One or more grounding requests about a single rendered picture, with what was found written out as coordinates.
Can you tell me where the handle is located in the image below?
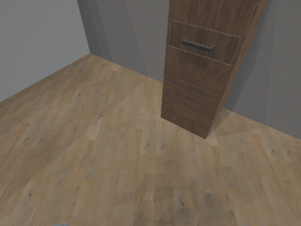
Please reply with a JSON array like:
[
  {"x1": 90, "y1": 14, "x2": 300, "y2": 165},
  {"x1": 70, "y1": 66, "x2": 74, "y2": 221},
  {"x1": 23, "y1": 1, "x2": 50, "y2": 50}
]
[{"x1": 182, "y1": 38, "x2": 214, "y2": 53}]

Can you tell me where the cabinet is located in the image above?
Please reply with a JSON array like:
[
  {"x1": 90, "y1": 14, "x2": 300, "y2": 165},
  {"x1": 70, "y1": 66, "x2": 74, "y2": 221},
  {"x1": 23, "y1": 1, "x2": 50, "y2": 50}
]
[{"x1": 161, "y1": 0, "x2": 269, "y2": 139}]

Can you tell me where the drawer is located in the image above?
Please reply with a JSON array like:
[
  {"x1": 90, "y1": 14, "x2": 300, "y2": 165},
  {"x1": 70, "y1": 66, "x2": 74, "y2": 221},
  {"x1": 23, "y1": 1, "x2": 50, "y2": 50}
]
[{"x1": 169, "y1": 20, "x2": 241, "y2": 64}]

